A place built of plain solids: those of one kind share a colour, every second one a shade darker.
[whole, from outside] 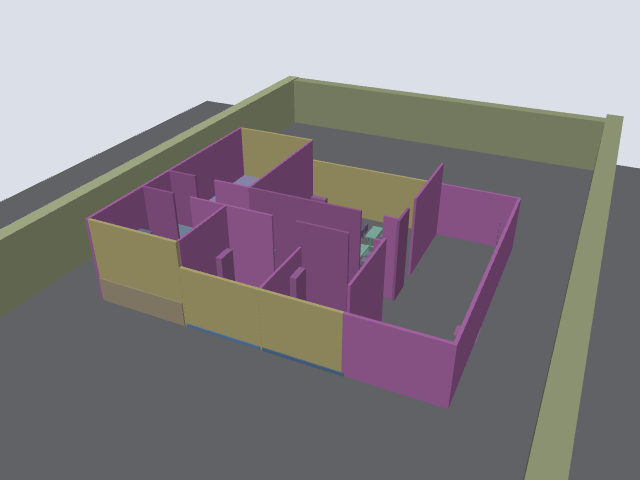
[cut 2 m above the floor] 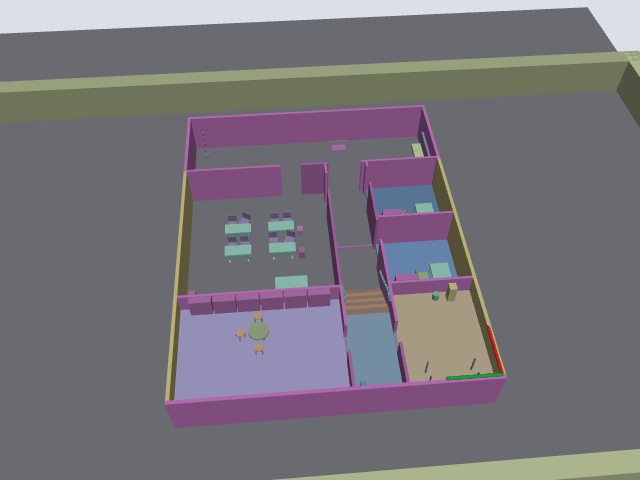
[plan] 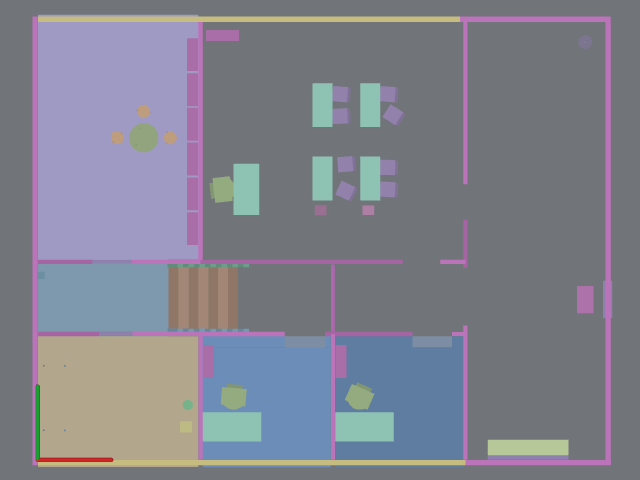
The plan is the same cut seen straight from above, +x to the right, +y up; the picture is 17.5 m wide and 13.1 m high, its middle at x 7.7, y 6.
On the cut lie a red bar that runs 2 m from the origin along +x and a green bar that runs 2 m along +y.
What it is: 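A split-level school wing of the 2010s; 15.5 x 11.9 m, ceiling 2.88 m, its west end 1.16 m higher up one straight flight of 7 risers of 0.166 m in its corridor, a corridor of 1.97 m, a front door of 0.86 to 0.98 x 2.1 m, inner doorways of 0.90 to 1.12 m, pupils' tables 0.64 m and their chairs 0.38 m, a teacher's desk 0.73 m, notice boards and coat hooks at a child's height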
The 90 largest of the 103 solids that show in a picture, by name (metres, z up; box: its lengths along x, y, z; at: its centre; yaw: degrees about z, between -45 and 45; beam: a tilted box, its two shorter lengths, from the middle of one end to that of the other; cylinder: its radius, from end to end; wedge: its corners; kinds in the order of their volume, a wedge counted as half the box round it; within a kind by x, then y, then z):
{
 "ring_hedge_1": {"box": [0.76, 38.24, 3.37], "at": [-3.44, 5.97, 1.64]},
 "ring_hedge_2": {"box": [23.38, 0.88, 3.47], "at": [7.75, -12.82, 1.68]},
 "ring_hedge_3": {"box": [23.35, 0.87, 3.29], "at": [7.75, 24.77, 1.6]},
 "ring_hedge_4": {"box": [0.98, 38.67, 3.51], "at": [19.04, 5.97, 1.7]},
 "wall_1": {"box": [0.15, 12.25, 4.09], "at": [-0.07, 5.97, 2.0]},
 "wall_2": {"box": [1.48, 0.12, 4.09], "at": [0.74, 5.41, 2.0]},
 "wall_3": {"box": [1.67, 0.12, 4.09], "at": [0.83, 3.44, 2.0]},
 "wall_4": {"box": [1.88, 0.12, 4.09], "at": [3.5, 5.41, 2.0]},
 "wall_5": {"box": [1.86, 0.12, 4.09], "at": [3.51, 3.44, 2.0]},
 "wall_6": {"box": [0.12, 3.44, 4.09], "at": [4.44, 1.72, 2.0]},
 "wall_7": {"box": [0.12, 6.54, 4.09], "at": [4.44, 8.68, 2.0]},
 "wall_8": {"box": [2.3, 0.12, 4.09], "at": [5.59, 3.44, 2.0]},
 "wall_9": {"box": [5.52, 0.12, 4.09], "at": [7.2, 5.41, 2.0]},
 "wall_10": {"box": [0.12, 3.44, 2.93], "at": [8.05, 1.72, 1.42]},
 "wall_11": {"box": [2.39, 0.12, 4.09], "at": [9.03, 3.44, 2.0]},
 "wall_12": {"box": [0.69, 0.12, 4.09], "at": [11.32, 5.41, 2.0]},
 "wall_13": {"box": [0.37, 0.12, 4.09], "at": [11.49, 3.44, 2.0]},
 "wall_14": {"box": [0.12, 3.67, 4.09], "at": [11.67, 1.83, 2.0]},
 "wall_15": {"box": [0.12, 1.31, 4.09], "at": [11.67, 5.9, 2.0]},
 "wall_16": {"box": [0.12, 4.43, 4.09], "at": [11.67, 9.74, 2.0]},
 "wall_17": {"box": [4.12, 0.15, 2.93], "at": [13.58, -0.07, 1.42]},
 "wall_18": {"box": [4.12, 0.15, 2.93], "at": [13.58, 12.03, 1.42]},
 "wall_19": {"box": [0.15, 12.25, 2.93], "at": [15.56, 5.97, 1.42]},
 "split_lounge_level_1": {"box": [4.38, 6.68, 1.21], "at": [2.19, 8.81, 0.56]},
 "split_kitchen_level_1": {"box": [4.38, 3.58, 1.21], "at": [2.19, 1.59, 0.56]},
 "glazing_1": {"box": [4.44, 0.15, 4.09], "at": [2.22, -0.07, 2.0]},
 "glazing_2": {"box": [4.44, 0.15, 4.09], "at": [2.22, 12.03, 2.0]},
 "glazing_3": {"box": [3.62, 0.15, 2.93], "at": [6.25, -0.07, 1.42]},
 "glazing_4": {"box": [7.23, 0.15, 2.93], "at": [8.05, 12.03, 1.42]},
 "glazing_5": {"box": [3.62, 0.15, 2.93], "at": [9.86, -0.07, 1.42]},
 "split_corridor_level_1": {"box": [3.56, 1.85, 1.21], "at": [1.78, 4.42, 0.56]},
 "scell_level_1": {"box": [2.24, 0.3, 0.2], "at": [5.62, 3.23, 0.05]},
 "scell_level_2": {"box": [3.5, 3.27, 0.2], "at": [6.25, 1.44, 0.05]},
 "scell_level_3": {"box": [0.16, 0.3, 0.2], "at": [7.92, 3.23, 0.05]},
 "scell_level_4": {"box": [2.11, 0.3, 0.2], "at": [9.17, 3.23, 0.05]},
 "scell_level_5": {"box": [3.5, 3.27, 0.2], "at": [9.86, 1.44, 0.05]},
 "scell_level_6": {"box": [0.31, 0.3, 0.2], "at": [11.46, 3.23, 0.05]},
 "shelf_1": {"box": [0.3, 0.9, 1.35], "at": [4.22, 6.31, 1.79]},
 "shelf_2": {"box": [0.3, 0.9, 1.35], "at": [4.22, 7.26, 1.79]},
 "shelf_3": {"box": [0.3, 0.9, 1.35], "at": [4.22, 8.21, 1.79]},
 "shelf_4": {"box": [0.3, 0.9, 1.35], "at": [4.22, 9.16, 1.79]},
 "shelf_5": {"box": [0.3, 0.9, 1.35], "at": [4.22, 10.1, 1.79]},
 "shelf_6": {"box": [0.3, 0.9, 1.35], "at": [4.22, 11.06, 1.79]},
 "shelf_7": {"box": [0.3, 0.9, 1.95], "at": [4.66, 2.69, 1.07]},
 "shelf_8": {"box": [0.9, 0.3, 0.95], "at": [5.04, 11.58, 0.42]},
 "shelf_9": {"box": [0.3, 0.9, 1.95], "at": [8.28, 2.69, 1.07]},
 "split_steps_1": {"box": [0.27, 1.85, 1.21], "at": [3.7, 4.42, 0.56]},
 "split_steps_2": {"box": [0.27, 1.85, 1.05], "at": [3.97, 4.42, 0.47]},
 "split_steps_3": {"box": [0.27, 1.85, 0.88], "at": [4.24, 4.42, 0.39]},
 "split_steps_4": {"box": [0.27, 1.85, 0.71], "at": [4.51, 4.42, 0.31]},
 "split_steps_5": {"box": [0.27, 1.85, 0.55], "at": [4.78, 4.42, 0.22]},
 "split_steps_6": {"box": [0.27, 1.85, 0.38], "at": [5.05, 4.42, 0.14]},
 "split_steps_7": {"box": [0.27, 1.85, 0.22], "at": [5.33, 4.42, 0.06]},
 "desk_1": {"box": [1.6, 0.8, 0.07], "at": [5.3, 0.9, 0.84]},
 "desk_2": {"box": [0.7, 1.4, 0.07], "at": [5.69, 7.38, 0.69]},
 "desk_3": {"box": [0.55, 1.2, 0.07], "at": [7.77, 7.68, 0.6]},
 "desk_4": {"box": [0.55, 1.2, 0.07], "at": [7.77, 9.68, 0.6]},
 "desk_5": {"box": [1.6, 0.8, 0.07], "at": [8.91, 0.9, 0.84]},
 "desk_6": {"box": [0.55, 1.2, 0.07], "at": [9.07, 7.68, 0.6]},
 "desk_7": {"box": [0.55, 1.2, 0.07], "at": [9.07, 9.68, 0.6]},
 "task_chair_1": {"box": [0.1, 0.44, 0.5], "at": [4.75, 7.34, 0.79], "yaw": 6.6},
 "task_chair_2": {"box": [0.48, 0.68, 0.26], "at": [5.04, 7.38, 0.58], "yaw": 6.6},
 "task_chair_3": {"box": [0.68, 0.48, 0.26], "at": [5.34, 1.72, 0.73], "yaw": -4.7},
 "task_chair_4": {"box": [0.44, 0.1, 0.5], "at": [5.37, 2.01, 0.94], "yaw": -4.7},
 "task_chair_5": {"box": [0.68, 0.48, 0.26], "at": [8.78, 1.72, 0.73], "yaw": -23.9},
 "task_chair_6": {"box": [0.44, 0.1, 0.5], "at": [8.9, 1.98, 0.94], "yaw": -23.9},
 "bench_upholstered_1": {"box": [2.2, 0.5, 0.2], "at": [13.38, 0.3, 0.3]},
 "hall_coat_hooks_1": {"box": [2.2, 0.12, 0.65], "at": [13.38, 0.06, 0.87]},
 "scell_steps_1": {"box": [1.1, 0.3, 0.2], "at": [7.29, 3.23, 0.05]},
 "scell_steps_2": {"box": [1.08, 0.3, 0.2], "at": [10.76, 3.23, 0.05]},
 "side_chair_1": {"box": [0.08, 0.38, 0.38], "at": [8.49, 9.39, 0.58], "yaw": 2.7},
 "side_chair_2": {"box": [0.08, 0.38, 0.38], "at": [8.49, 9.96, 0.58], "yaw": -4.4},
 "side_chair_3": {"box": [0.08, 0.38, 0.38], "at": [8.61, 7.25, 0.58], "yaw": -24.4},
 "side_chair_4": {"box": [0.08, 0.38, 0.38], "at": [8.63, 8.09, 0.58], "yaw": 4.3},
 "side_chair_5": {"box": [0.42, 0.42, 0.04], "at": [9.55, 7.38, 0.36], "yaw": -3.5},
 "side_chair_6": {"box": [0.42, 0.42, 0.04], "at": [9.55, 7.98, 0.36], "yaw": -1.2},
 "side_chair_7": {"box": [0.42, 0.42, 0.04], "at": [9.69, 9.42, 0.36], "yaw": -32.4},
 "side_chair_8": {"box": [0.08, 0.38, 0.38], "at": [9.79, 7.37, 0.58], "yaw": -3.5},
 "side_chair_9": {"box": [0.08, 0.38, 0.38], "at": [9.79, 7.97, 0.58], "yaw": -1.2},
 "side_chair_10": {"box": [0.08, 0.38, 0.38], "at": [9.79, 9.96, 0.58], "yaw": -3.8},
 "side_chair_11": {"box": [0.08, 0.38, 0.38], "at": [9.89, 9.29, 0.58], "yaw": -32.4},
 "water_cooler_1": {"box": [0.33, 0.31, 1.03], "at": [4.04, 0.9, 1.63]},
 "school_bag_1": {"box": [0.32, 0.27, 0.48], "at": [7.72, 6.81, 0.19]},
 "school_bag_2": {"box": [0.32, 0.27, 0.48], "at": [9.02, 6.81, 0.19]},
 "extinguisher_hold_1": {"box": [0.21, 0.2, 1.1], "at": [0.08, 5.03, 2.25]},
 "coffee_table_1": {"cylinder": 0.4, "from": [2.89, 8.79, 1.49], "to": [2.89, 8.79, 1.56]},
 "doormat_hold_1": {"box": [0.45, 0.75, 0.06], "at": [14.94, 4.37, -0.02]},
 "bin_waste_1": {"cylinder": 0.14, "from": [4.09, 1.5, 1.16], "to": [4.09, 1.5, 1.47]},
 "threshold_1": {"box": [0.26, 1.02, 0.07], "at": [15.55, 4.37, -0.01]},
 "cable_cover_1": {"box": [0.1, 1.83, 0.07], "at": [8.05, 4.42, -0.01]}
}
